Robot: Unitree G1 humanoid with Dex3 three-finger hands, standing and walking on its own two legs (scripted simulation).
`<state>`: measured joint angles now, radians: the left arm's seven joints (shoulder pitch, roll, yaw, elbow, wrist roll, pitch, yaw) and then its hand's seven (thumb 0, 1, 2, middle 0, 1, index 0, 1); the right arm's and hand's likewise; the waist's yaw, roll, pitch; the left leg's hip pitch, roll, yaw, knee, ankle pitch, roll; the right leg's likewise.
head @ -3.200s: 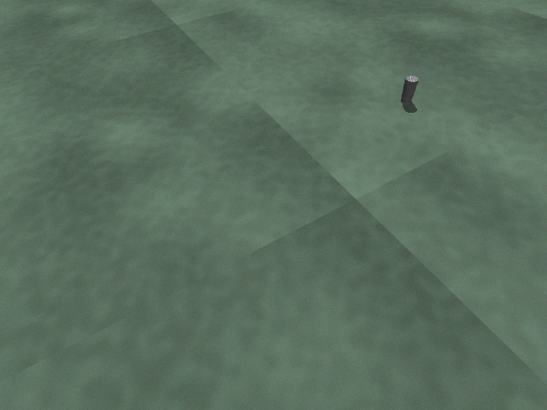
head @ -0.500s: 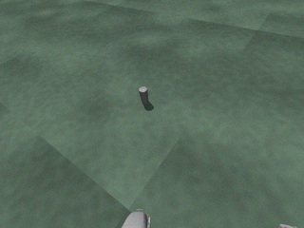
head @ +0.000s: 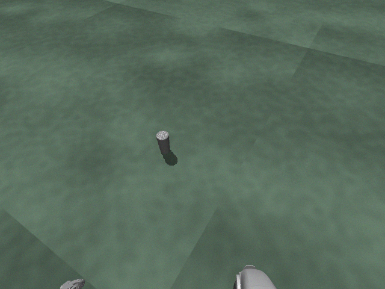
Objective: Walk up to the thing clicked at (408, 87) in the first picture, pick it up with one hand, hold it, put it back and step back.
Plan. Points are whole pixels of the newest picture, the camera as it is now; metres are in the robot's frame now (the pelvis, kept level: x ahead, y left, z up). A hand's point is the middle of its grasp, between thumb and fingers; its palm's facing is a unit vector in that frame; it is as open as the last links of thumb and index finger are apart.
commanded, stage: walk up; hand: left
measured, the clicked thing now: (163, 143) +1.06 +0.24 -0.69
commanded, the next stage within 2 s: none
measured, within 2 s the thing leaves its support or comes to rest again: neither
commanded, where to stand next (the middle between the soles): +0.74 +0.03 m, yaw +1 degrees
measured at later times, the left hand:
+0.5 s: hand (104, 258) +0.21 +0.25 -0.12, palm faces +0.04 -0.91 -0.40, open 7.4 cm
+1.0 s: hand (107, 186) +0.42 +0.30 -0.15, palm faces -0.02 -0.94 -0.33, open 7.4 cm
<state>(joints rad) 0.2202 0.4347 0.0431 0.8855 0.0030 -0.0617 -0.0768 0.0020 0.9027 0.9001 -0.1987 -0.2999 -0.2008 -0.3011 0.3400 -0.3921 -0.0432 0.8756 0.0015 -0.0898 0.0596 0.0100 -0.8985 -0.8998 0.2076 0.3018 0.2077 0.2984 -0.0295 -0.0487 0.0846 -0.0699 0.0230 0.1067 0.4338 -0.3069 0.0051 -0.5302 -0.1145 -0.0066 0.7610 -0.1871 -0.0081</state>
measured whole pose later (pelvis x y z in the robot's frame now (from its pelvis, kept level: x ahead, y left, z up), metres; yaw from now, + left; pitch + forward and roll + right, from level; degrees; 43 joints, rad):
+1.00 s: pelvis +0.38 +0.03 +0.00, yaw +2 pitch -4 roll +1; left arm 0.28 0.43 0.04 0.91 0.01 -0.04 -0.06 0.00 0.90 0.90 -0.20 -0.30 -0.20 -0.30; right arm 0.32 -0.39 -0.04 0.85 0.00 -0.08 0.04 0.01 -0.90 -0.90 0.21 0.30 0.21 0.30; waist -0.01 -0.06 0.09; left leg -0.10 0.01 0.10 0.44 -0.28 0.02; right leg -0.52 -0.10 0.02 0.84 -0.22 0.00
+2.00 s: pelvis +0.60 +0.05 -0.02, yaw +0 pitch -4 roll +1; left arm 0.21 0.40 0.02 0.94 0.00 -0.01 -0.01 0.00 0.90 0.90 -0.20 -0.30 -0.20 -0.30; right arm 0.21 -0.37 -0.01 0.87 0.00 -0.04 0.00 0.01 -0.90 -0.90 0.21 0.30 0.21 0.30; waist 0.00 -0.04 0.15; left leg -0.29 0.04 0.12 0.65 -0.30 0.02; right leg -0.36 -0.05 0.01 0.72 -0.28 -0.02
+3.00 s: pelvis +0.63 +0.04 +0.01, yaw +1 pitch -3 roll +0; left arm 0.07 0.34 0.00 1.17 0.01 -0.01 -0.02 0.00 0.90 0.90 -0.20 -0.30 -0.20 -0.30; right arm 0.06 -0.35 0.00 1.15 -0.01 -0.03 0.01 0.01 -0.90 -0.90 0.21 0.30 0.21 0.30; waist 0.01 0.00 0.04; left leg -0.11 0.02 0.07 0.33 -0.17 0.00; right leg -0.13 -0.03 -0.03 0.33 -0.15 0.02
